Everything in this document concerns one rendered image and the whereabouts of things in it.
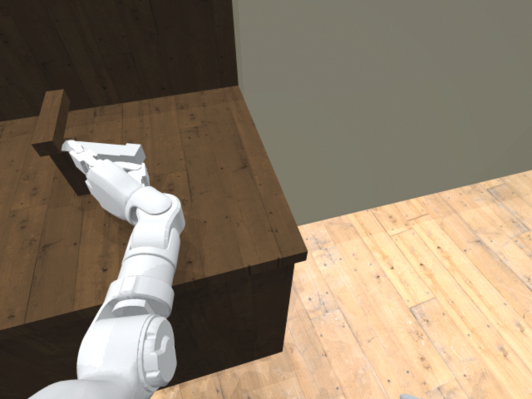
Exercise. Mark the left robot upper arm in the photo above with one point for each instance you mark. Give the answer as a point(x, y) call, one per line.
point(121, 358)

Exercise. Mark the left robot hand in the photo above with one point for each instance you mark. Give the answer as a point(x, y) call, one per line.
point(111, 183)

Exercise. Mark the tap lever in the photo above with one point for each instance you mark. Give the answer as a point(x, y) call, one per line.
point(132, 153)

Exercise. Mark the robot left forearm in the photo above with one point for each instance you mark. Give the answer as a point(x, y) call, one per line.
point(144, 284)

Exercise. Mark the counter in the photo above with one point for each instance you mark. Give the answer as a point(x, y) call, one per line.
point(161, 74)

